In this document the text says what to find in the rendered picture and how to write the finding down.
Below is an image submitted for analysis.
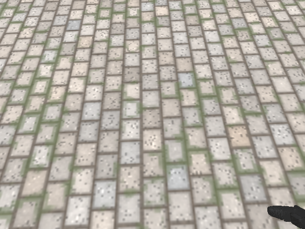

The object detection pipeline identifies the robot right hand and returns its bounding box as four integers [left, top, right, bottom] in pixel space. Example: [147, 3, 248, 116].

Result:
[267, 205, 305, 229]

